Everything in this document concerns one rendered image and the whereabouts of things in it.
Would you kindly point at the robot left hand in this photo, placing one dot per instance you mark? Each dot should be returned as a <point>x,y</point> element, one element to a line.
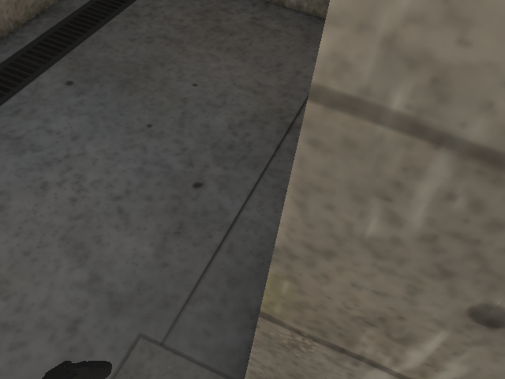
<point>80,370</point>

